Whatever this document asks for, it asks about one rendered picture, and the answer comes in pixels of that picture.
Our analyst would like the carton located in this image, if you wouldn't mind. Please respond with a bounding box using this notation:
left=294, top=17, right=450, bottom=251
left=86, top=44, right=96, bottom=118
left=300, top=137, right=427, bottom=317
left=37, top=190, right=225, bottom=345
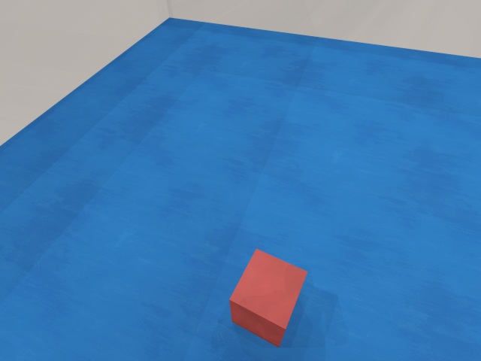
left=229, top=249, right=307, bottom=347

